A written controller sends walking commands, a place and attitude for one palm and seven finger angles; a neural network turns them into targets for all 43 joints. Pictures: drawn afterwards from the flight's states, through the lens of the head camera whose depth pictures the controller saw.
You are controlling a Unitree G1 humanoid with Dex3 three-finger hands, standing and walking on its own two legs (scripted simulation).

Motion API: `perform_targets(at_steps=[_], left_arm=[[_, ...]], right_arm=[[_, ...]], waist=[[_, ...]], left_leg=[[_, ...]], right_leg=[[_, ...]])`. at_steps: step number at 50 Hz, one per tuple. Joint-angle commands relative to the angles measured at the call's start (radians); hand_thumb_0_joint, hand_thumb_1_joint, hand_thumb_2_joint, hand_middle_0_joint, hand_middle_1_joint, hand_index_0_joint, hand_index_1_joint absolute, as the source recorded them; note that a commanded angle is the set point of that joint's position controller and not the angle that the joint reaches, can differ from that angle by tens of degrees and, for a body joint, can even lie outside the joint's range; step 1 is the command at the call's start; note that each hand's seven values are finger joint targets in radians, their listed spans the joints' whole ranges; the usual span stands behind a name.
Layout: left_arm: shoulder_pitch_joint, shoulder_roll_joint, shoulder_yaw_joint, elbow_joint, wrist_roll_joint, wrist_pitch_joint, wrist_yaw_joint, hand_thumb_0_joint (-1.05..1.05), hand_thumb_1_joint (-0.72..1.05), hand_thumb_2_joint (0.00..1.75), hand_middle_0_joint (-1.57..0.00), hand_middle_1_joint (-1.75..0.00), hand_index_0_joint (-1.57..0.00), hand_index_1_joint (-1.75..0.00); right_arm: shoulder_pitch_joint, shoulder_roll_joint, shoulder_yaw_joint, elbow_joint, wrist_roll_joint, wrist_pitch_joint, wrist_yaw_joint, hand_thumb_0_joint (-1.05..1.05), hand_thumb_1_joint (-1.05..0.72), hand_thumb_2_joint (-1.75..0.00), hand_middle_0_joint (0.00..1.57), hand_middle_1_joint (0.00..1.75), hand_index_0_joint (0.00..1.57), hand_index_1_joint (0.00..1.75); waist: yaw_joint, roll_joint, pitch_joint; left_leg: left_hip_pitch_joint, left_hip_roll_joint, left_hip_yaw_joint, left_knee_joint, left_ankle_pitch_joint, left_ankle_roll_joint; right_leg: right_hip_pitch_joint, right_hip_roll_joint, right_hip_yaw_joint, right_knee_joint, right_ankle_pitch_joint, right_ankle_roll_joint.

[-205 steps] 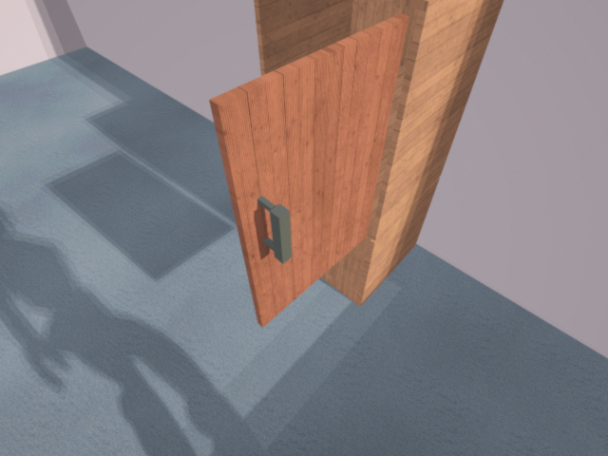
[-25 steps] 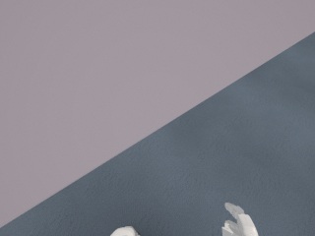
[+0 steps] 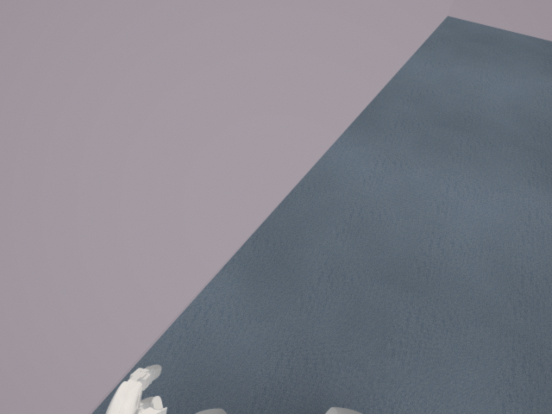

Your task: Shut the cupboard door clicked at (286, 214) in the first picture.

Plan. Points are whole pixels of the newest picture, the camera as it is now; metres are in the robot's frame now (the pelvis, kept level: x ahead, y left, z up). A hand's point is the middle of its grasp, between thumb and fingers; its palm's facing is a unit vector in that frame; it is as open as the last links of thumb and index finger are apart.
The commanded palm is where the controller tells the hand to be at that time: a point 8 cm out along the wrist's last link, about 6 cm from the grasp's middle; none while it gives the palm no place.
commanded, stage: turn to face it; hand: left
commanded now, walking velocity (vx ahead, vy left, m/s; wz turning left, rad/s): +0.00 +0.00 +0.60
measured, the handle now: out of the picture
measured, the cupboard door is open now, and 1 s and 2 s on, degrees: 87 87 87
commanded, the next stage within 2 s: none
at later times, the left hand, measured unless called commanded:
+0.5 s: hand out of the picture +0.14 +0.23 -0.16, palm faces +0.29 -0.93 -0.24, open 7.4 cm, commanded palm none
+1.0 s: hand out of the picture +0.05 +0.14 -0.17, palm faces +0.61 -0.76 -0.22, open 7.4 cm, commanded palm none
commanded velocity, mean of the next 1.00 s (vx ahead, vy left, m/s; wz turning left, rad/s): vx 0.00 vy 0.00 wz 0.60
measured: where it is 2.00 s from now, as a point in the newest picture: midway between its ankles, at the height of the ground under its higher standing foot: (304, 408)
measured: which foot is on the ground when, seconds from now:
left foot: up 0.00-0.26, down 0.28-0.66, up 0.68-1.00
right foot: down 0.00-0.28, up 0.30-0.64, down 0.66-1.00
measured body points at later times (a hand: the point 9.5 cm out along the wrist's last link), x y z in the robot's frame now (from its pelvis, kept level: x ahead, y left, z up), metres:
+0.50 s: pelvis +0.10 +0.01 +0.01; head +0.15 +0.03 +0.45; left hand +0.12 +0.28 -0.14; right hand +0.23 -0.23 -0.13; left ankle +0.12 +0.11 -0.73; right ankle +0.10 -0.15 -0.66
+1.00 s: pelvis +0.14 -0.04 +0.00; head +0.18 +0.00 +0.45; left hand +0.02 +0.18 -0.15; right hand +0.40 -0.17 -0.13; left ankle +0.08 +0.06 -0.72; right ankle +0.16 -0.16 -0.73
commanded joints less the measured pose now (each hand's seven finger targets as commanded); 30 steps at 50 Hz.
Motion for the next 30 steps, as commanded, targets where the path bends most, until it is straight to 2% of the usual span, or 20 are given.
perform_targets(at_steps=[1, 3, 5, 8, 10, 11, 12, 13, 14, 15, 16, 17, 18, 19, 20, 23, 27, 29, 30], left_arm=[[0.116, 0.094, 0.004, 0.009, -0.001, 0.003, 0.025, 0.0, 0.9, 0.9, -0.2, -0.3, -0.2, -0.3], [0.095, 0.087, 0.005, 0.003, -0.004, 0.008, 0.026, 0.0, 0.9, 0.9, -0.2, -0.3, -0.2, -0.3], [0.114, 0.093, 0.012, 0.016, -0.001, 0.012, 0.028, 0.0, 0.9, 0.9, -0.2, -0.3, -0.2, -0.3], [0.124, 0.098, 0.034, -0.001, 0.004, 0.021, 0.034, 0.0, 0.9, 0.9, -0.2, -0.3, -0.2, -0.3], [0.118, 0.107, 0.041, -0.007, 0.007, 0.031, 0.035, 0.0, 0.9, 0.9, -0.2, -0.3, -0.2, -0.3], [0.117, 0.116, 0.045, -0.016, 0.003, 0.034, 0.033, 0.0, 0.9, 0.9, -0.2, -0.3, -0.2, -0.3], [0.112, 0.119, 0.047, -0.026, 0.0, 0.039, 0.031, 0.0, 0.9, 0.9, -0.2, -0.3, -0.2, -0.3], [0.132, 0.082, 0.045, -0.056, -0.01, 0.049, 0.029, 0.0, 0.9, 0.9, -0.2, -0.3, -0.2, -0.3], [0.08, 0.058, 0.03, -0.104, -0.012, 0.056, 0.031, 0.0, 0.9, 0.9, -0.2, -0.3, -0.2, -0.3], [0.024, 0.075, 0.026, -0.128, 0.001, 0.069, 0.035, 0.0, 0.9, 0.9, -0.2, -0.3, -0.2, -0.3], [0.001, 0.065, 0.033, -0.123, 0.003, 0.067, 0.032, 0.0, 0.9, 0.9, -0.2, -0.3, -0.2, -0.3], [0.004, 0.071, 0.036, -0.112, 0.004, 0.066, 0.028, 0.0, 0.9, 0.9, -0.2, -0.3, -0.2, -0.3], [0.033, 0.072, 0.039, -0.101, 0.005, 0.068, 0.022, 0.0, 0.9, 0.9, -0.2, -0.3, -0.2, -0.3], [0.053, 0.067, 0.039, -0.089, 0.004, 0.071, 0.019, 0.0, 0.9, 0.9, -0.2, -0.3, -0.2, -0.3], [0.066, 0.062, 0.038, -0.083, 0.003, 0.074, 0.015, 0.0, 0.9, 0.9, -0.2, -0.3, -0.2, -0.3], [0.07, 0.064, 0.033, -0.089, 0.001, 0.083, 0.017, 0.0, 0.9, 0.9, -0.2, -0.3, -0.2, -0.3], [0.082, 0.072, 0.031, -0.107, 0.0, 0.083, 0.018, 0.0, 0.9, 0.9, -0.2, -0.3, -0.2, -0.3], [0.129, 0.081, 0.033, -0.101, -0.003, 0.078, 0.019, 0.0, 0.9, 0.9, -0.2, -0.3, -0.2, -0.3], [0.164, 0.097, 0.036, -0.097, -0.002, 0.072, 0.021, 0.0, 0.9, 0.9, -0.2, -0.3, -0.2, -0.3]], right_arm=[[0.047, 0.018, 0.012, -0.057, -0.005, -0.006, 0.006, 0.0, -0.9, -0.9, 0.2, 0.3, 0.2, 0.3], [0.05, 0.031, 0.014, -0.056, -0.007, 0.008, 0.013, 0.0, -0.9, -0.9, 0.2, 0.3, 0.2, 0.3], [0.012, 0.037, 0.009, -0.077, -0.009, 0.009, 0.021, 0.0, -0.9, -0.9, 0.2, 0.3, 0.2, 0.3], [-0.066, 0.033, 0.001, -0.127, -0.013, 0.009, 0.029, 0.0, -0.9, -0.9, 0.2, 0.3, 0.2, 0.3], [-0.08, 0.022, -0.005, -0.142, -0.016, 0.009, 0.034, 0.0, -0.9, -0.9, 0.2, 0.3, 0.2, 0.3], [-0.056, 0.0, -0.011, -0.146, -0.02, 0.008, 0.035, 0.0, -0.9, -0.9, 0.2, 0.3, 0.2, 0.3], [-0.001, -0.039, -0.023, -0.14, -0.025, 0.006, 0.035, 0.0, -0.9, -0.9, 0.2, 0.3, 0.2, 0.3], [0.056, -0.134, -0.042, -0.152, -0.035, -0.002, 0.028, 0.0, -0.9, -0.9, 0.2, 0.3, 0.2, 0.3], [0.095, -0.212, -0.059, -0.15, -0.035, -0.003, 0.016, 0.0, -0.9, -0.9, 0.2, 0.3, 0.2, 0.3], [0.086, -0.214, -0.057, -0.147, -0.03, -0.003, 0.005, 0.0, -0.9, -0.9, 0.2, 0.3, 0.2, 0.3], [0.033, -0.214, -0.059, -0.167, -0.031, -0.005, -0.001, 0.0, -0.9, -0.9, 0.2, 0.3, 0.2, 0.3], [-0.026, -0.191, -0.055, -0.188, -0.028, -0.008, -0.003, 0.0, -0.9, -0.9, 0.2, 0.3, 0.2, 0.3], [-0.077, -0.175, -0.048, -0.205, -0.028, -0.014, -0.004, 0.0, -0.9, -0.9, 0.2, 0.3, 0.2, 0.3], [-0.1, -0.169, -0.045, -0.211, -0.027, -0.019, -0.004, 0.0, -0.9, -0.9, 0.2, 0.3, 0.2, 0.3], [-0.118, -0.17, -0.046, -0.219, -0.026, -0.02, -0.003, 0.0, -0.9, -0.9, 0.2, 0.3, 0.2, 0.3], [-0.118, -0.192, -0.057, -0.222, -0.025, -0.013, 0.004, 0.0, -0.9, -0.9, 0.2, 0.3, 0.2, 0.3], [-0.154, -0.214, -0.073, -0.24, -0.028, 0.007, 0.014, 0.0, -0.9, -0.9, 0.2, 0.3, 0.2, 0.3], [-0.19, -0.221, -0.081, -0.255, -0.026, 0.016, 0.018, 0.0, -0.9, -0.9, 0.2, 0.3, 0.2, 0.3], [-0.21, -0.215, -0.082, -0.263, -0.021, 0.019, 0.02, 0.0, -0.9, -0.9, 0.2, 0.3, 0.2, 0.3]], waist=[[0.033, -0.149, -0.118], [0.023, -0.137, -0.102], [0.036, -0.144, -0.1], [0.057, -0.146, -0.073], [0.05, -0.147, -0.076], [0.033, -0.116, -0.088], [0.002, -0.048, -0.12], [-0.018, 0.202, -0.165], [-0.047, 0.329, -0.187], [-0.042, 0.207, -0.204], [-0.021, 0.18, -0.199], [0.0, 0.158, -0.174], [0.027, 0.117, -0.167], [0.04, 0.094, -0.17], [0.048, 0.102, -0.175], [0.036, 0.093, -0.2], [0.038, 0.14, -0.184], [0.059, 0.148, -0.176], [0.077, 0.142, -0.177]], left_leg=[[-0.083, 0.025, -0.036, -0.099, 0.094, 0.0], [-0.074, 0.008, 0.005, -0.169, 0.139, -0.007], [-0.093, 0.0, 0.028, -0.248, 0.15, -0.007], [-0.096, -0.001, 0.052, -0.366, 0.154, 0.005], [-0.045, -0.016, 0.06, -0.461, 0.198, 0.017], [0.015, -0.033, 0.067, -0.524, 0.249, 0.026], [0.127, -0.024, 0.035, -0.588, 0.42, 0.047], [0.232, 0.172, -0.269, -0.686, 0.753, 0.164], [0.249, 0.355, -0.533, -0.79, 0.915, 0.304], [0.22, 0.356, -0.557, -0.811, 0.692, 0.317], [0.19, 0.327, -0.558, -0.824, 0.556, 0.297], [0.139, 0.286, -0.494, -0.834, 0.481, 0.27], [0.128, 0.238, -0.409, -0.827, 0.484, 0.241], [0.135, 0.196, -0.344, -0.816, 0.516, 0.217], [0.135, 0.173, -0.299, -0.812, 0.527, 0.204], [0.159, 0.156, -0.304, -0.809, 0.514, 0.213], [0.116, 0.123, -0.341, -0.804, 0.422, 0.199], [0.058, 0.101, -0.355, -0.78, 0.385, 0.184], [0.018, 0.076, -0.343, -0.752, 0.361, 0.162]], right_leg=[[0.151, -0.284, 0.08, -0.308, 0.692, -0.095], [0.141, -0.266, 0.029, -0.315, 0.643, -0.085], [0.184, -0.268, 0.008, -0.297, 0.642, -0.078], [0.198, -0.302, -0.004, -0.248, 0.579, -0.076], [0.197, -0.301, -0.022, -0.184, 0.512, -0.052], [0.185, -0.29, -0.045, -0.112, 0.499, -0.03], [0.121, -0.265, -0.07, 0.013, 0.412, 0.007], [-0.044, -0.145, -0.102, 0.224, 0.083, 0.086], [-0.166, -0.023, -0.009, 0.466, -0.453, 0.112], [-0.204, -0.025, 0.118, 0.591, -0.406, 0.099], [-0.266, -0.031, 0.156, 0.649, -0.33, 0.103], [-0.268, -0.047, 0.185, 0.643, -0.249, 0.105], [-0.251, -0.045, 0.181, 0.607, -0.189, 0.109], [-0.229, -0.038, 0.171, 0.558, -0.154, 0.113], [-0.202, -0.033, 0.162, 0.498, -0.143, 0.115], [-0.151, -0.005, 0.147, 0.352, -0.156, 0.118], [-0.056, 0.034, 0.121, 0.168, -0.156, 0.113], [0.037, 0.054, 0.106, 0.039, -0.102, 0.107], [0.112, 0.057, 0.099, -0.062, -0.033, 0.103]])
